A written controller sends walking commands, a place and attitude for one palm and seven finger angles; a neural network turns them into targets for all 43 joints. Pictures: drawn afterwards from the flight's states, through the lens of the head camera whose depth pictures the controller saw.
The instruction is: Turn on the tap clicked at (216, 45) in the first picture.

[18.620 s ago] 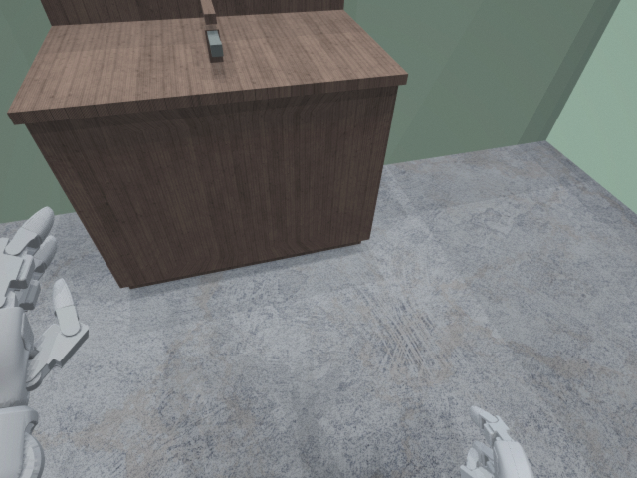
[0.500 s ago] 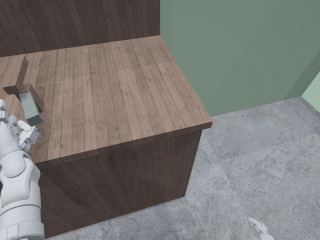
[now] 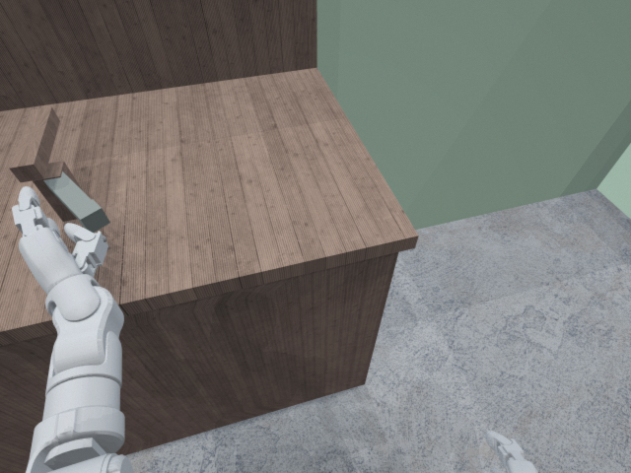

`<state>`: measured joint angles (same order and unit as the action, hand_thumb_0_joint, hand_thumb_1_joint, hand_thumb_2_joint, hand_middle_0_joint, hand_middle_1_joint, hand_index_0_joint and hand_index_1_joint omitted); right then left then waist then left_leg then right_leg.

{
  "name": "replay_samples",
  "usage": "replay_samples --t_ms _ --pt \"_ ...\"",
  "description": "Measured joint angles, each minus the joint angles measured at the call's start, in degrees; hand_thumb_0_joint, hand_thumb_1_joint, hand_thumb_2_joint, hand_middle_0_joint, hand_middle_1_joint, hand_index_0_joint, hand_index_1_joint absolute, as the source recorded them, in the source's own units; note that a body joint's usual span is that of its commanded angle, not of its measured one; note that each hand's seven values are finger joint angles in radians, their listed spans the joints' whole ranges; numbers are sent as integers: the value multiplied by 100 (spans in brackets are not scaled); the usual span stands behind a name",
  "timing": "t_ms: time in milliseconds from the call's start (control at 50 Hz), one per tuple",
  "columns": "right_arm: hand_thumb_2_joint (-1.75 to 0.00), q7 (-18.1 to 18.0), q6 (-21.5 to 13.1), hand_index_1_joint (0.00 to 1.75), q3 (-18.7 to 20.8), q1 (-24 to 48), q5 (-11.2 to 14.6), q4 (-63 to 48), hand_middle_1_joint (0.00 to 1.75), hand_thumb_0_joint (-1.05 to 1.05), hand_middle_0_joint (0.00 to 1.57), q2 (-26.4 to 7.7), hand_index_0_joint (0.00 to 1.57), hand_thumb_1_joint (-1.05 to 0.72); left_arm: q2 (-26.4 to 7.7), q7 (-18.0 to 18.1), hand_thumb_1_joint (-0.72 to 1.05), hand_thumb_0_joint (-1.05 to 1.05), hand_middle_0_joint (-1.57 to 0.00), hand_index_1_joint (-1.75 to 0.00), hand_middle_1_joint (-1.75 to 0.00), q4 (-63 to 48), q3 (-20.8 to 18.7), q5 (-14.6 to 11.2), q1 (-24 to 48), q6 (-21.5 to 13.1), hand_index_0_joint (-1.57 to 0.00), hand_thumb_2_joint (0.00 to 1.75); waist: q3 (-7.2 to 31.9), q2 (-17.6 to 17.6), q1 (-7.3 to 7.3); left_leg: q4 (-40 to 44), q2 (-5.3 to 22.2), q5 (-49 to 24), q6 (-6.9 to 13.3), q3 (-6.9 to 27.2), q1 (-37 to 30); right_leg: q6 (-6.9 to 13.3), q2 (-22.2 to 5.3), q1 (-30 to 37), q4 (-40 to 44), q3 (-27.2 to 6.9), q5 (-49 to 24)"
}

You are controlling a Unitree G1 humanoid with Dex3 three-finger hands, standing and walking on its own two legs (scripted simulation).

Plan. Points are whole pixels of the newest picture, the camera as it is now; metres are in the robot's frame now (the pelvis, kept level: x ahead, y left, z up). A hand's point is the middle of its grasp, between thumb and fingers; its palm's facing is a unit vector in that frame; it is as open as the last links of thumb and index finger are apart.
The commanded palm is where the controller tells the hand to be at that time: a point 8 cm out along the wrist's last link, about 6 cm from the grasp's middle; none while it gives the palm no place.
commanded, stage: push the lever round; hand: left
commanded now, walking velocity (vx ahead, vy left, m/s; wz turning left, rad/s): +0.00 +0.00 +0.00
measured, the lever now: (91, 216) +0.39 +0.33 +0.11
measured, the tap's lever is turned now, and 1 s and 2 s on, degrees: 32 53 81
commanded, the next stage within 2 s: lift the hand up off the lever in 1.58 s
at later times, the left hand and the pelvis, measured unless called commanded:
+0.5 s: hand (125, 225) +0.38 +0.28 +0.11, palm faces +0.79 -0.60 -0.06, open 7.5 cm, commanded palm +0.34 +0.30 +0.11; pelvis +0.00 +0.00 +0.00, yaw +0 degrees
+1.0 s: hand (145, 212) +0.41 +0.26 +0.11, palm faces +0.85 -0.53 -0.06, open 7.4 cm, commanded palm +0.36 +0.28 +0.11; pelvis +0.00 +0.00 +0.00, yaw +0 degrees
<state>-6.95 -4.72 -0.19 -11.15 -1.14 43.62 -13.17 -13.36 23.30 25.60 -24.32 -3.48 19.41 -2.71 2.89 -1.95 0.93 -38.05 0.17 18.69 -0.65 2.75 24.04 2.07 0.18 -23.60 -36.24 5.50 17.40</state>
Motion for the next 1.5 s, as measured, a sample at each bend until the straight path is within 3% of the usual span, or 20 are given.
replay_samples --t_ms 420,980,1500 --pt "-90 112 222 30 125 -71 -96 96 30 1 20 -5 21 -91 235 948 96 2 -15 -15 -15 455 51 337 490 -27 -15 93 75 -1 -125 -13 18 -9 -11 -8 79 15 18 -86 -16 -11 -13" --pt "-90 409 292 30 230 -4 -301 261 30 1 20 124 21 -91 694 2092 99 2 -15 -15 -15 1006 173 718 1257 113 -15 94 203 3 -150 -100 -37 46 -5 31 225 -2 -37 -223 -132 24 81" --pt "-90 491 491 30 298 -363 -373 330 30 1 20 21 21 -91 216 2182 95 1 -15 -15 -15 2250 -353 972 2088 -225 -15 94 237 18 -452 -170 56 35 -59 22 499 73 56 -520 -202 15 51"
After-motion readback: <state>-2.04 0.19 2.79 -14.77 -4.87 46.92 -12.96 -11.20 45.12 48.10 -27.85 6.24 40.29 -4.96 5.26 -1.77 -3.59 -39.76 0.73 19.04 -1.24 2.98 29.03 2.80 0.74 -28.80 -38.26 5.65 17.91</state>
